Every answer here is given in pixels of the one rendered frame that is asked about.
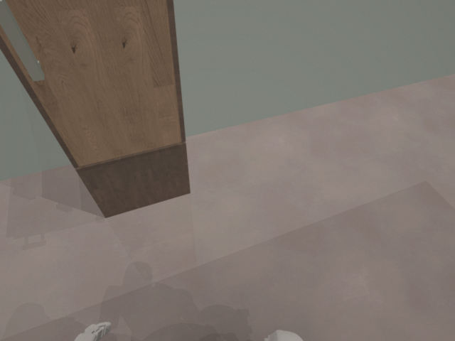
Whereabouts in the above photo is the handle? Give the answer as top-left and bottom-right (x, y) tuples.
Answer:
(0, 0), (45, 81)

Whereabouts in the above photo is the cupboard door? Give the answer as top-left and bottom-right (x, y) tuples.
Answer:
(0, 0), (181, 167)

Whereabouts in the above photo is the left robot hand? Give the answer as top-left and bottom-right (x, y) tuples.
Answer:
(74, 322), (112, 341)

